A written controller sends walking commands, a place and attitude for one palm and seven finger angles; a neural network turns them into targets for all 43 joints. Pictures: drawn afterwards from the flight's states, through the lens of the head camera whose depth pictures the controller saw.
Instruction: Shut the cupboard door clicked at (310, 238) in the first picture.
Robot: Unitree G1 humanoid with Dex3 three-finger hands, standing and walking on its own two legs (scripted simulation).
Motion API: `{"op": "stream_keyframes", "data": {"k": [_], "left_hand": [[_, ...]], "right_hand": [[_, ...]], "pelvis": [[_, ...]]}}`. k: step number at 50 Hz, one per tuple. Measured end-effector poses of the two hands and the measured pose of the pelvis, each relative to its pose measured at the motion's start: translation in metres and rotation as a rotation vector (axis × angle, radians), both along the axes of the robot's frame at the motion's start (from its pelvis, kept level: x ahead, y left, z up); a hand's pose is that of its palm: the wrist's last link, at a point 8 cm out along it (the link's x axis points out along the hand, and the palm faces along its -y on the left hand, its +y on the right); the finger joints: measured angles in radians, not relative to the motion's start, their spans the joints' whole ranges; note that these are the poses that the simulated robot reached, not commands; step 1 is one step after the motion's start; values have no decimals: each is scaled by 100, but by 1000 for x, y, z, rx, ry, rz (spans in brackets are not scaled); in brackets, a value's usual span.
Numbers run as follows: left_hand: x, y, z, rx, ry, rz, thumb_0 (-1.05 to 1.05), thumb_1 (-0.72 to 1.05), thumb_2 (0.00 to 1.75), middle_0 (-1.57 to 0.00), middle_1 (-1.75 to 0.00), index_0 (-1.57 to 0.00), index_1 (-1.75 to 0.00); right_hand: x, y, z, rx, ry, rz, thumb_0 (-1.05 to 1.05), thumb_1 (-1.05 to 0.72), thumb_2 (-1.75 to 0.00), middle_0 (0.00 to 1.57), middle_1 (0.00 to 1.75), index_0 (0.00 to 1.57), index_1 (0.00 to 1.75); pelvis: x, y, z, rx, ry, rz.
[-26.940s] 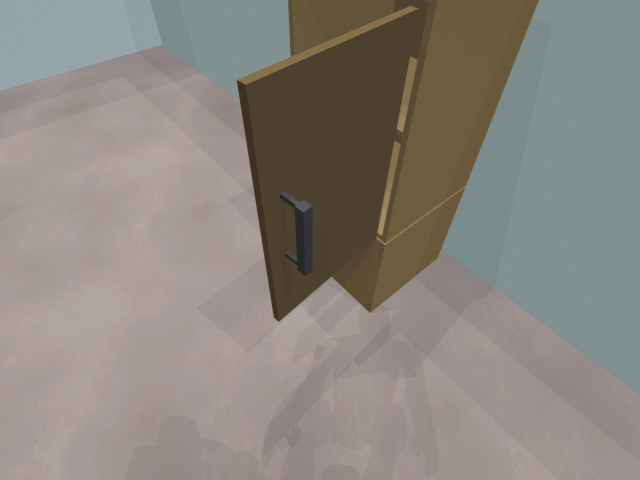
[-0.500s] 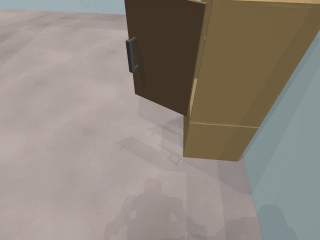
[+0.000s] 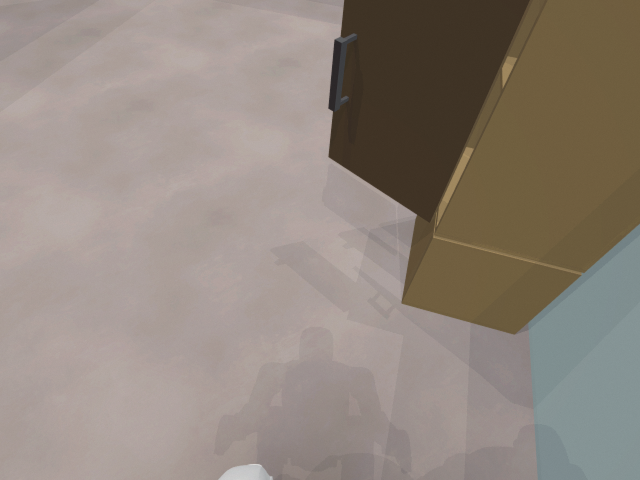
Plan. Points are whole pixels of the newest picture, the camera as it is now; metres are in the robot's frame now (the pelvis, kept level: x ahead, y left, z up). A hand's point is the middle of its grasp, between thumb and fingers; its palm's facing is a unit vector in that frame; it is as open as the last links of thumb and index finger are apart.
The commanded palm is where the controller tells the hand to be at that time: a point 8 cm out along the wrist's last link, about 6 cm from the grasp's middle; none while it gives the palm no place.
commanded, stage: walk to a spot facing it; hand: left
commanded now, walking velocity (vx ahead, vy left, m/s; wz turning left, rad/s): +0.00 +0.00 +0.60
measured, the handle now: (342, 73) +0.97 -0.02 -0.02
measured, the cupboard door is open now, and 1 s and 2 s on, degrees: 63 63 63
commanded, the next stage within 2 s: none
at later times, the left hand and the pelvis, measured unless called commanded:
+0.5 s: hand out of the picture +0.00 +0.18 -0.13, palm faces +0.31 -0.90 -0.31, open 7.4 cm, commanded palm none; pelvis -0.01 -0.05 +0.02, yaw +20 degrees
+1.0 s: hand out of the picture -0.02 +0.18 -0.13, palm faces +0.62 -0.72 -0.32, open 7.4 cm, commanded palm none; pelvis +0.05 -0.05 +0.01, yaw +39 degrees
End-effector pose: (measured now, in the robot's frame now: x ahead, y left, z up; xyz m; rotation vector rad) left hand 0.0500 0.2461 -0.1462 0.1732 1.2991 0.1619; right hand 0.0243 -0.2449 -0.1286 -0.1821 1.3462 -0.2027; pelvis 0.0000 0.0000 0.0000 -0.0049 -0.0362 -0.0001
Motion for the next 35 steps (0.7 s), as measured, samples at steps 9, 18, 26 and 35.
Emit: {"op": "stream_keyframes", "data": {"k": [9, 18, 26, 35], "left_hand": [[-7, 15, 31, 48, -43, 83, 0, 91, 90, -20, -30, -20, -30], [-22, -4, 47, 125, -153, 176, 0, 91, 90, -20, -30, -20, -30], [-75, -29, 49, 103, -72, 302, 0, 90, 90, -20, -30, -20, -30], [-142, -26, 15, 51, -15, 488, 0, 90, 90, -20, -30, -21, -30]], "right_hand": [[14, 7, 10, 15, 14, 102, 0, -90, -90, 20, 30, 20, 30], [56, -34, -1, 22, -20, 204, 0, -90, -90, 20, 30, 20, 30], [115, -37, 15, 21, -85, 335, 0, -91, -90, 20, 30, 20, 30], [175, 21, 15, 4, -174, 573, 0, -91, -90, 20, 30, 20, 30]], "pelvis": [[-8, -2, 18, -14, 52, 98], [-13, -39, 11, 6, 64, 229], [-10, -48, 22, 38, 43, 359], [-13, -33, 2, 19, 53, 494]]}}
